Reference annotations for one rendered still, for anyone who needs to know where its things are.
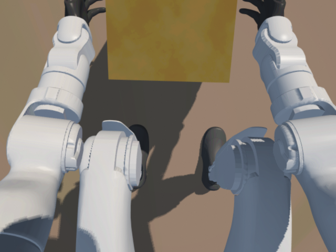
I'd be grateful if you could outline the robot right hand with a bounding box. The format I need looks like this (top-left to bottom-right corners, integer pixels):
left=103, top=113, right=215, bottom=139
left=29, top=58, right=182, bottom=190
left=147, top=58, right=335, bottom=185
left=239, top=0, right=286, bottom=30

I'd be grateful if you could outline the carton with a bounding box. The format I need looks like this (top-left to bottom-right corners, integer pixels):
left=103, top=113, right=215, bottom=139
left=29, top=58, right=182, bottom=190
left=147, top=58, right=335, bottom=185
left=106, top=0, right=237, bottom=83

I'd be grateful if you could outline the robot left shin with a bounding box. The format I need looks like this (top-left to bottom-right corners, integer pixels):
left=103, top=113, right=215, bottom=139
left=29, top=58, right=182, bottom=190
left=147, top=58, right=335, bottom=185
left=79, top=120, right=142, bottom=178

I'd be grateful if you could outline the robot right upper arm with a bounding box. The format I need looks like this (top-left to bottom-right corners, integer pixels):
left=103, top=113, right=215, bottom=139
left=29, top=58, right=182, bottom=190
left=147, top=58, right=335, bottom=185
left=273, top=114, right=336, bottom=252

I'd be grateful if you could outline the robot right thigh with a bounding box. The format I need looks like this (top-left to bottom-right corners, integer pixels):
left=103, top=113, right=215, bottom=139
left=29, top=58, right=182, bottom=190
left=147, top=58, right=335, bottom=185
left=222, top=137, right=292, bottom=252

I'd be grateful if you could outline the robot left upper arm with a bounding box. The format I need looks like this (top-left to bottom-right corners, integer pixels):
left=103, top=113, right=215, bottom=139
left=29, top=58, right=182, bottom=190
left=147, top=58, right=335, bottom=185
left=0, top=115, right=83, bottom=252

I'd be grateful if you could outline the robot left forearm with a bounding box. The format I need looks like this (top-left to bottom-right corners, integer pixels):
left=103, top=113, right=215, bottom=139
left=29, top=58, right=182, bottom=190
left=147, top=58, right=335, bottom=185
left=6, top=16, right=95, bottom=165

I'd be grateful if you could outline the robot right forearm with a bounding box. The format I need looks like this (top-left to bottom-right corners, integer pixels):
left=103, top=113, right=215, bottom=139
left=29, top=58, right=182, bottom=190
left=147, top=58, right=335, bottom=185
left=253, top=16, right=336, bottom=125

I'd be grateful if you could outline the robot left hand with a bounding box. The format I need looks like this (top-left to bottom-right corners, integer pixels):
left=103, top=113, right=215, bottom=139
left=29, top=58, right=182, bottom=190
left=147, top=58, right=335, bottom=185
left=64, top=0, right=106, bottom=26

